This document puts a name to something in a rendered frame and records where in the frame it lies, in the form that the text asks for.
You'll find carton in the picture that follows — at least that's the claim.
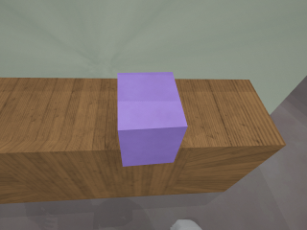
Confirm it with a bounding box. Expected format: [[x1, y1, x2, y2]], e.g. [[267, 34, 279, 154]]
[[117, 72, 188, 167]]

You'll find robot right thigh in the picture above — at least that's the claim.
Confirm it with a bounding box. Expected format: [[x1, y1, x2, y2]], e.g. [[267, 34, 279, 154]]
[[170, 219, 202, 230]]

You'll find pedestal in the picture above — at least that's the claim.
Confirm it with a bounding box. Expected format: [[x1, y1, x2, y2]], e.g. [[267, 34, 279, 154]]
[[0, 78, 286, 204]]

